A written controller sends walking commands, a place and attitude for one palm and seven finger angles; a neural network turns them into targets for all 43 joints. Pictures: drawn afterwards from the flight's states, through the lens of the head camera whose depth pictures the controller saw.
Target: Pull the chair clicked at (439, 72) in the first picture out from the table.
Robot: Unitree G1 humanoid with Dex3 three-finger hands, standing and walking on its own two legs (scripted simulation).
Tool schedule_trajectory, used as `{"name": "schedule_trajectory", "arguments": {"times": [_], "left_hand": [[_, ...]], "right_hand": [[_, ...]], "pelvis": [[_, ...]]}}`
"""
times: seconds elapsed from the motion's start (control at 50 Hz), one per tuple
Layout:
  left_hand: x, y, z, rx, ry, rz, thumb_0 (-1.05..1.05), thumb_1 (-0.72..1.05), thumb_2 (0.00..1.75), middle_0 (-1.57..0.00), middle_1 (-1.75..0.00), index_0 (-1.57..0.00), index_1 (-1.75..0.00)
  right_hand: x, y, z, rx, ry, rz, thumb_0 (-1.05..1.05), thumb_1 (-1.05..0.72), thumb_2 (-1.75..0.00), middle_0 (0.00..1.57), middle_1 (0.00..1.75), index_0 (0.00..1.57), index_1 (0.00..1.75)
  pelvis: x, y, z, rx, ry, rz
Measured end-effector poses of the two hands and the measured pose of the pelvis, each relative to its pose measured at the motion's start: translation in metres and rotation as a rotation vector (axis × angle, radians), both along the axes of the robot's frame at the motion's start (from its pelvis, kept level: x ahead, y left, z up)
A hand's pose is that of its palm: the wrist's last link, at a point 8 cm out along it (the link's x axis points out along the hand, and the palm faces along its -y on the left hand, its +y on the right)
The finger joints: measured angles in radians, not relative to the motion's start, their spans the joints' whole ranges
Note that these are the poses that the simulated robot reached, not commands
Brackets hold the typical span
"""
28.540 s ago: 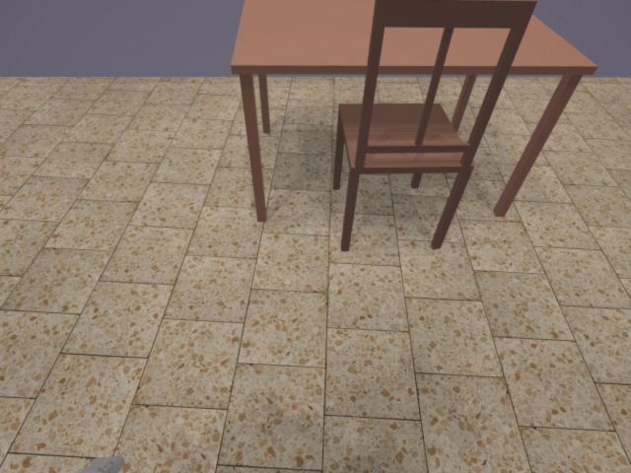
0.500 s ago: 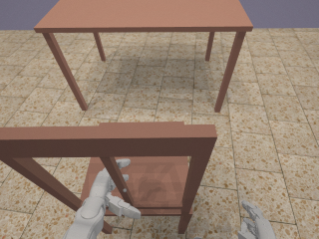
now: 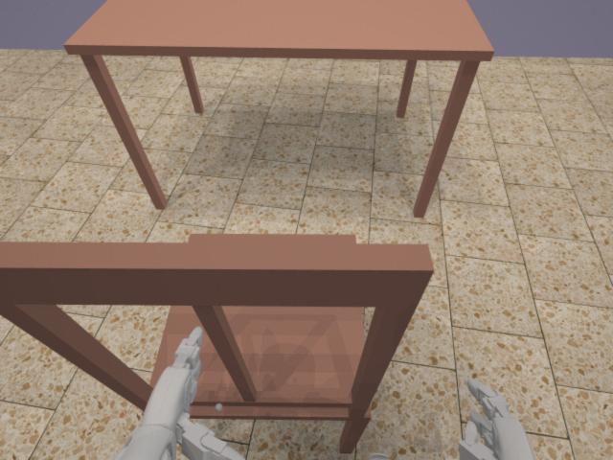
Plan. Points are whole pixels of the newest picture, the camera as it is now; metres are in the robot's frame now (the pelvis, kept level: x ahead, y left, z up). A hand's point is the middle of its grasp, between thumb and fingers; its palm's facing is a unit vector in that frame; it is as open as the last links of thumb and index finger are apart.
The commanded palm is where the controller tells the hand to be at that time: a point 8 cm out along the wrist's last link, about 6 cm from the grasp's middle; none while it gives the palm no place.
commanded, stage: draw the fingers out of the gap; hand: left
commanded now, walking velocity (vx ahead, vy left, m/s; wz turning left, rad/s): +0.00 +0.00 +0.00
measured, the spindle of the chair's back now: (233, 359) +0.26 +0.11 -0.02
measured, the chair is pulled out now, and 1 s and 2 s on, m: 0.70 0.70 0.69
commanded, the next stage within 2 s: draw the hand back to the body in 0.54 s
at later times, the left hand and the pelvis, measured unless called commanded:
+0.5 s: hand out of the picture +0.13 +0.11 -0.02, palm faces -0.08 -0.99 -0.11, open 17.5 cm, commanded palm +0.11 +0.16 -0.01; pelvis +0.00 +0.01 -0.02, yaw +1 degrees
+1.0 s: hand out of the picture +0.13 +0.14 +0.05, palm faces -0.04 -1.00 -0.07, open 17.5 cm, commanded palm +0.09 +0.21 +0.06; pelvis -0.02 +0.01 -0.05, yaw +0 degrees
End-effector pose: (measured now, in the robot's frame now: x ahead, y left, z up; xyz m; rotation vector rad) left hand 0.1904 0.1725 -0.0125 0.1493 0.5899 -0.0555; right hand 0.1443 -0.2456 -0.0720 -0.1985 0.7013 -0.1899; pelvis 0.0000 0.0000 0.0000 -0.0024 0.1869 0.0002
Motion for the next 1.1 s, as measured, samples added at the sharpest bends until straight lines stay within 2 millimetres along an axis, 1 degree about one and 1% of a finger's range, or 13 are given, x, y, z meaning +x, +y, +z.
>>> {"name": "schedule_trajectory", "arguments": {"times": [0.12, 0.4, 0.56, 0.68, 0.7, 0.76, 0.82, 0.88, 0.94, 0.98, 1.02, 1.1], "left_hand": [[-0.022, 0.001, 0.000, -0.004, 0.010, 0.005, -0.01, -0.54, 0.20, -0.01, 0.00, 0.00, 0.00], [-0.054, -0.002, 0.005, -0.010, 0.005, 0.010, -0.01, -0.54, 0.20, -0.01, 0.00, 0.00, 0.00], [-0.076, -0.006, 0.005, -0.016, 0.023, 0.015, -0.01, -0.54, 0.20, -0.01, 0.00, 0.00, 0.00], [-0.092, -0.001, 0.006, -0.011, 0.034, 0.037, -0.01, -0.54, 0.20, -0.01, 0.00, 0.00, 0.00], [-0.093, 0.000, 0.007, -0.042, 0.023, 0.059, -0.01, -0.54, 0.20, -0.01, 0.00, 0.00, 0.00], [-0.093, 0.003, 0.018, -0.126, -0.088, 0.120, -0.01, -0.54, 0.20, -0.01, 0.00, 0.00, 0.00], [-0.086, 0.011, 0.034, -0.146, -0.245, 0.145, -0.01, -0.54, 0.20, -0.01, 0.00, 0.00, 0.00], [-0.079, 0.019, 0.050, -0.133, -0.403, 0.129, -0.01, -0.54, 0.20, -0.01, 0.00, 0.00, 0.00], [-0.075, 0.022, 0.061, -0.112, -0.517, 0.062, -0.01, -0.54, 0.20, 0.00, 0.00, 0.00, 0.00], [-0.074, 0.024, 0.065, -0.100, -0.535, 0.017, -0.01, -0.54, 0.20, 0.00, 0.00, 0.00, 0.00], [-0.075, 0.027, 0.067, -0.090, -0.512, -0.002, -0.01, -0.54, 0.20, 0.00, 0.00, 0.00, 0.00], [-0.078, 0.039, 0.078, -0.061, -0.474, 0.026, -0.01, -0.54, 0.20, -0.01, 0.00, 0.00, 0.00]], "right_hand": [[0.008, 0.008, 0.000, -0.008, -0.033, 0.022, 0.01, -0.91, -0.90, 0.20, 0.30, 0.20, 0.30], [0.024, 0.030, 0.002, 0.014, -0.106, 0.039, 0.01, -0.91, -0.90, 0.20, 0.30, 0.20, 0.30], [0.027, 0.034, 0.002, 0.014, -0.122, 0.039, 0.01, -0.90, -0.90, 0.20, 0.30, 0.20, 0.30], [0.027, 0.032, 0.001, 0.011, -0.125, 0.020, 0.01, -0.90, -0.90, 0.20, 0.30, 0.20, 0.30], [0.028, 0.031, 0.001, 0.010, -0.130, 0.018, 0.01, -0.90, -0.90, 0.20, 0.30, 0.20, 0.30], [0.028, 0.031, -0.002, 0.002, -0.147, 0.026, 0.01, -0.90, -0.90, 0.20, 0.30, 0.20, 0.30], [0.028, 0.030, -0.007, 0.003, -0.147, 0.042, 0.01, -0.91, -0.90, 0.20, 0.30, 0.20, 0.30], [0.028, 0.031, -0.016, 0.017, -0.137, 0.054, 0.01, -0.91, -0.90, 0.20, 0.30, 0.20, 0.30], [0.027, 0.032, -0.026, 0.043, -0.125, 0.058, 0.01, -0.91, -0.90, 0.20, 0.30, 0.20, 0.30], [0.026, 0.033, -0.030, 0.065, -0.115, 0.047, 0.01, -0.91, -0.90, 0.20, 0.30, 0.20, 0.30], [0.025, 0.035, -0.032, 0.085, -0.108, 0.031, 0.01, -0.91, -0.90, 0.20, 0.30, 0.20, 0.30], [0.021, 0.038, -0.027, 0.102, -0.105, 0.010, 0.02, -0.91, -0.90, 0.20, 0.30, 0.20, 0.30]], "pelvis": [[-0.001, 0.004, -0.004, -0.007, 0.004, 0.011], [-0.004, 0.012, -0.014, -0.012, 0.013, 0.013], [-0.005, 0.014, -0.020, -0.014, 0.024, 0.011], [-0.005, 0.013, -0.024, -0.016, 0.033, 0.008], [-0.005, 0.013, -0.025, -0.017, 0.035, 0.010], [-0.007, 0.013, -0.029, -0.021, 0.042, 0.015], [-0.011, 0.012, -0.033, -0.024, 0.047, 0.018], [-0.015, 0.011, -0.039, -0.025, 0.055, 0.017], [-0.019, 0.010, -0.045, -0.024, 0.061, 0.013], [-0.022, 0.010, -0.046, -0.023, 0.056, 0.008], [-0.023, 0.010, -0.045, -0.022, 0.045, 0.006], [-0.023, 0.009, -0.036, -0.022, 0.022, 0.007]]}}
